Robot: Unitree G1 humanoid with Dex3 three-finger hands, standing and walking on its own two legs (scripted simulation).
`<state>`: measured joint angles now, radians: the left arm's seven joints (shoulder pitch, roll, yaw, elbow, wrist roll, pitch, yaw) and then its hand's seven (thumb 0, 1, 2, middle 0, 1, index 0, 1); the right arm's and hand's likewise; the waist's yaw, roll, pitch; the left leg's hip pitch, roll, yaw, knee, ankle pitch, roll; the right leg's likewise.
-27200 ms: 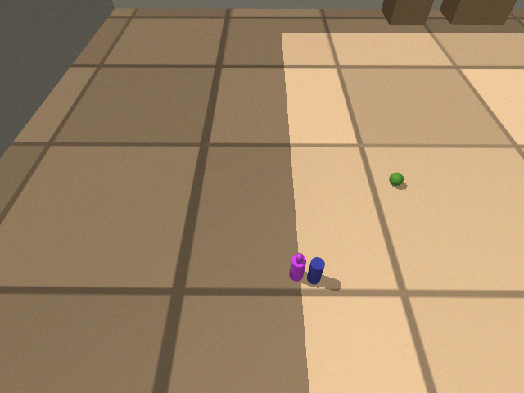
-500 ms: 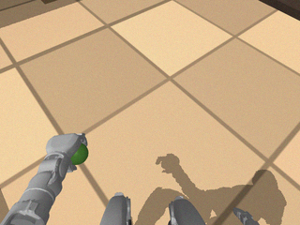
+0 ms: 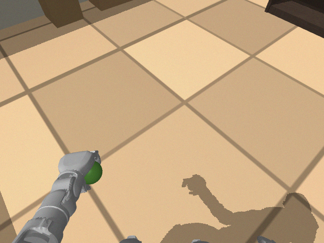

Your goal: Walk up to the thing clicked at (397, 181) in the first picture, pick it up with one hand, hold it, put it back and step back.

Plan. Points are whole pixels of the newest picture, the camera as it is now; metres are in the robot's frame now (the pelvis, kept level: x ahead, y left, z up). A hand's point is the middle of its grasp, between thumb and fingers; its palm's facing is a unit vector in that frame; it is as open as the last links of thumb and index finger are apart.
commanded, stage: lift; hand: left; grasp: from above
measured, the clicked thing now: (90, 172) +0.33 +0.22 -0.10
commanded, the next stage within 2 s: hold in 0.04 s
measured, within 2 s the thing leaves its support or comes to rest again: neither
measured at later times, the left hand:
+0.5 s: hand (78, 171) +0.31 +0.23 -0.04, palm faces -0.46 -0.06 -0.89, open 9.2 cm
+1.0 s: hand (75, 180) +0.28 +0.22 -0.02, palm faces -0.45 -0.06 -0.89, open 9.2 cm
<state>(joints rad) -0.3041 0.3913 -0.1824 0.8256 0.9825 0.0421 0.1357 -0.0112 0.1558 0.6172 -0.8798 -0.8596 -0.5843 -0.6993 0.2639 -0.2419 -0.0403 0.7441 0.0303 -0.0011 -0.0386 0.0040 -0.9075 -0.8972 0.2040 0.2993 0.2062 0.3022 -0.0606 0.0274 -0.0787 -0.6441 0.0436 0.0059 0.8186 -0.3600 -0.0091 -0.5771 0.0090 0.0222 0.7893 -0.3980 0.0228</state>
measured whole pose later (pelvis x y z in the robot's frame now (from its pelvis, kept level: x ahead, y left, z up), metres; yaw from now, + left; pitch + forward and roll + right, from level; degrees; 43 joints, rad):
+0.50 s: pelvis +0.01 +0.00 +0.02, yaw +0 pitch +5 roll +0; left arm -0.27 0.40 -0.21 0.74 0.99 0.02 0.05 -0.01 0.16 0.62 -0.85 -0.86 -0.58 -0.70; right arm 0.23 -0.25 -0.05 0.71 0.04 0.04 -0.03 0.00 -0.90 -0.89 0.20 0.30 0.21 0.30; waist -0.02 0.04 -0.05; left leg -0.43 0.04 0.02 0.64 -0.30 -0.01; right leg -0.38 0.00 0.04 0.62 -0.34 0.02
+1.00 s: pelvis -0.01 +0.00 +0.03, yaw +0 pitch +1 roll +0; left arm -0.24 0.40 -0.22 0.68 0.99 0.01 0.00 -0.01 0.16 0.61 -0.83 -0.90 -0.58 -0.73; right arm 0.20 -0.25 -0.03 0.69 0.06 0.06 -0.05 0.01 -0.91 -0.90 0.20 0.30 0.20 0.30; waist -0.01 0.04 -0.02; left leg -0.34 0.03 0.03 0.54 -0.23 -0.01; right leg -0.30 0.00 0.04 0.54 -0.27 0.02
